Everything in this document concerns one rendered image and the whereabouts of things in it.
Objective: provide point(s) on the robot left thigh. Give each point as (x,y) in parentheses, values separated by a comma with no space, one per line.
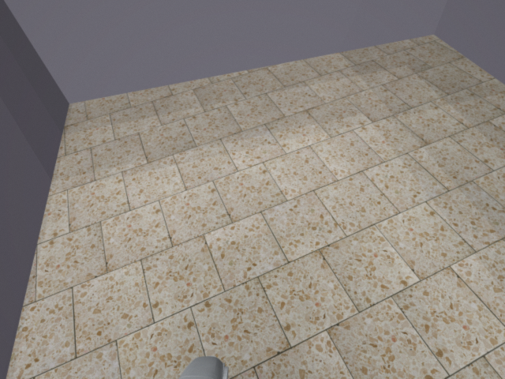
(205,367)

